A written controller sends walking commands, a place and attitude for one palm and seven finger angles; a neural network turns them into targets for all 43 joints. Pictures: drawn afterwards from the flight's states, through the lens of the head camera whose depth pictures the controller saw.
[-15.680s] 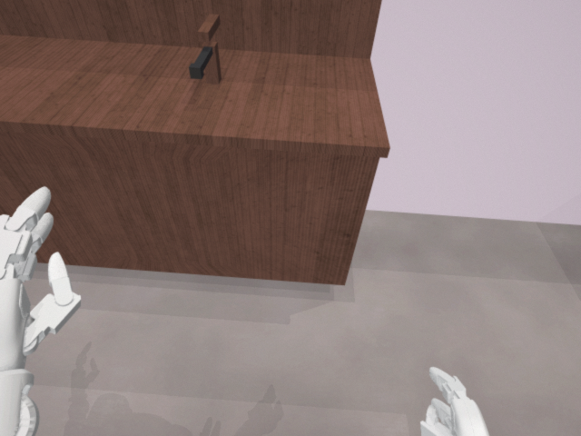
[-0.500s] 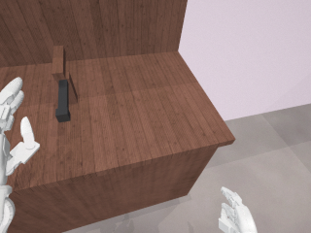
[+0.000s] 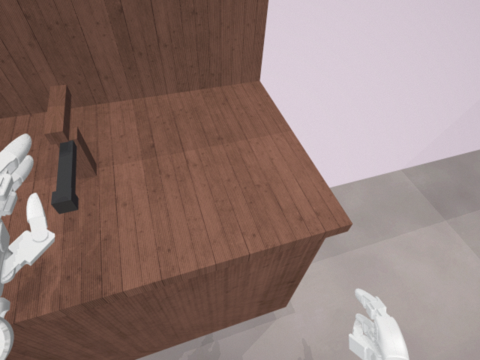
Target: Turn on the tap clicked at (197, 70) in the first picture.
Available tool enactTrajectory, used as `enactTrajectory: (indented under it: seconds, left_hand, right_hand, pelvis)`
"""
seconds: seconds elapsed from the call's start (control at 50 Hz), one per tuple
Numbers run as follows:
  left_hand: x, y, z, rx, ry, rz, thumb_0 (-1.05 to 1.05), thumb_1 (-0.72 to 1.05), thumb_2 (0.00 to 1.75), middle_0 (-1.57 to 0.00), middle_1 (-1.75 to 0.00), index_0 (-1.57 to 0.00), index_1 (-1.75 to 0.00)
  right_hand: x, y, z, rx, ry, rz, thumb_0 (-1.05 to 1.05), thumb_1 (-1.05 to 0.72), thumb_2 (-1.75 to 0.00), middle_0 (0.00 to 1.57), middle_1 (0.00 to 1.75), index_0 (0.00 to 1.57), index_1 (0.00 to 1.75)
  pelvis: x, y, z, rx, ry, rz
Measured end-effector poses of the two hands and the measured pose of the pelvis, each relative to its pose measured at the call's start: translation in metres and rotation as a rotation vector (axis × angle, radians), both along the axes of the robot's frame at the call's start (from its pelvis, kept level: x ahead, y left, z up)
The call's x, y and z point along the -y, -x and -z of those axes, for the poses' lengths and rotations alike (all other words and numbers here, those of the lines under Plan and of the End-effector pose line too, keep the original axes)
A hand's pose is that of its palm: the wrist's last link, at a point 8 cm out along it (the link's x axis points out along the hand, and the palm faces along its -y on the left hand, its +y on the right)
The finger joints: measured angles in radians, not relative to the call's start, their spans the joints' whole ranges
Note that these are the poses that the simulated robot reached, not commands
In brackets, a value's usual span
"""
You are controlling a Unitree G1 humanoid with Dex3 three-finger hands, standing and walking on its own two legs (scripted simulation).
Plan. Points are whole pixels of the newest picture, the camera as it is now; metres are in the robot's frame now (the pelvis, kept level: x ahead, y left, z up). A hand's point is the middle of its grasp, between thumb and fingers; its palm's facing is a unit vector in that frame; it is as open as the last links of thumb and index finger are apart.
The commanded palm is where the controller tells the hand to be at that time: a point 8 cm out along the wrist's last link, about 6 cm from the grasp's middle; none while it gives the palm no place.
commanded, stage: come to a stop and stand still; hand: left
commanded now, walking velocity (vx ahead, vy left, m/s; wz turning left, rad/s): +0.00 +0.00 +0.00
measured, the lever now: (65, 201) +0.32 +0.31 +0.08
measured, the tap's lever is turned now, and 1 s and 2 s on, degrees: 0 0 0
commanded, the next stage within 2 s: look again from close up in 0.78 s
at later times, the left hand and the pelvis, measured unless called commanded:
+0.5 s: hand (60, 251) +0.21 +0.23 +0.16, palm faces +0.29 -0.88 -0.37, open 7.4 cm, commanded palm +0.15 +0.29 +0.17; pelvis -0.02 +0.01 +0.00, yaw -1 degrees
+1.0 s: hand (25, 259) +0.19 +0.27 +0.15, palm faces +0.36 -0.85 -0.38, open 7.4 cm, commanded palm +0.13 +0.30 +0.17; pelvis -0.03 +0.02 +0.00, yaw +1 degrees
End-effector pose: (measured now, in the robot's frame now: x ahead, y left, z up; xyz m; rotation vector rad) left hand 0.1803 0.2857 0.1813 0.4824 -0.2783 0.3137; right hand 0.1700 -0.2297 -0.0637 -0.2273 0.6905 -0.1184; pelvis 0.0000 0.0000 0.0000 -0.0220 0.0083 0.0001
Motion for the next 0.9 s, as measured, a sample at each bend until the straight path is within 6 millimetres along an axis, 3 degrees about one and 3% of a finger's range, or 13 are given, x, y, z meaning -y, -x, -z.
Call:
enactTrajectory:
  seconds: [0.24, 0.3, 0.36, 0.4, 0.48, 0.52, 0.7, 0.78, 0.9]
  left_hand:
    - [-0.001, 0.003, 0.013, -0.045, 0.065, -0.039, 0.01, 0.89, 0.89, -0.21, -0.31, -0.21, -0.30]
    - [-0.024, -0.007, -0.011, 0.054, -0.088, -0.053, 0.01, 0.88, 0.89, -0.22, -0.31, -0.22, -0.30]
    - [-0.040, -0.013, -0.017, 0.114, -0.052, -0.103, 0.01, 0.89, 0.89, -0.21, -0.31, -0.22, -0.30]
    - [-0.031, -0.011, -0.011, 0.102, -0.012, -0.081, 0.01, 0.89, 0.90, -0.21, -0.31, -0.21, -0.30]
    - [0.005, 0.004, 0.008, 0.010, 0.041, 0.052, 0.01, 0.90, 0.90, -0.20, -0.30, -0.21, -0.30]
    - [0.012, 0.014, 0.015, -0.032, 0.043, 0.091, 0.01, 0.89, 0.90, -0.21, -0.31, -0.21, -0.30]
    - [-0.034, 0.040, 0.005, 0.048, 0.010, -0.085, 0.01, 0.88, 0.89, -0.22, -0.31, -0.22, -0.30]
    - [-0.026, 0.040, 0.004, 0.094, 0.062, -0.080, 0.01, 0.89, 0.90, -0.21, -0.31, -0.21, -0.30]
    - [-0.012, 0.029, 0.015, 0.031, 0.071, -0.005, 0.01, 0.89, 0.90, -0.21, -0.31, -0.21, -0.30]
  right_hand:
    - [-0.009, -0.009, 0.002, -0.007, -0.010, -0.020, 0.01, -0.90, -0.90, 0.20, 0.30, 0.20, 0.30]
    - [-0.013, -0.007, 0.004, -0.024, 0.016, -0.081, 0.01, -0.90, -0.90, 0.20, 0.30, 0.20, 0.30]
    - [-0.015, -0.003, 0.002, -0.009, -0.010, -0.078, 0.01, -0.90, -0.90, 0.20, 0.30, 0.20, 0.30]
    - [-0.014, 0.001, 0.000, 0.023, -0.028, -0.064, 0.01, -0.90, -0.90, 0.20, 0.30, 0.20, 0.30]
    - [-0.012, 0.014, 0.001, 0.051, -0.044, -0.028, 0.01, -0.90, -0.90, 0.20, 0.30, 0.20, 0.30]
    - [-0.012, 0.021, 0.001, 0.042, -0.037, -0.012, 0.01, -0.90, -0.90, 0.20, 0.30, 0.20, 0.30]
    - [-0.014, 0.041, 0.004, -0.027, 0.017, -0.043, 0.01, -0.90, -0.90, 0.20, 0.30, 0.20, 0.30]
    - [-0.018, 0.038, 0.001, -0.005, 0.016, -0.063, 0.01, -0.90, -0.90, 0.20, 0.30, 0.20, 0.30]
    - [-0.026, 0.028, -0.005, 0.040, 0.002, -0.055, 0.01, -0.90, -0.90, 0.20, 0.30, 0.20, 0.30]
  pelvis:
    - [0.000, -0.003, 0.000, 0.006, -0.004, -0.009]
    - [0.004, 0.004, 0.001, -0.005, -0.001, -0.011]
    - [0.002, 0.010, 0.002, -0.002, -0.006, 0.006]
    - [-0.003, 0.013, 0.003, 0.002, -0.010, 0.013]
    - [-0.010, 0.017, 0.004, 0.012, -0.008, 0.012]
    - [-0.011, 0.018, 0.004, 0.016, -0.006, 0.006]
    - [-0.007, 0.029, 0.002, 0.027, 0.010, -0.019]
    - [-0.011, 0.030, 0.001, 0.029, 0.012, -0.015]
    - [-0.015, 0.028, 0.000, 0.024, 0.012, -0.010]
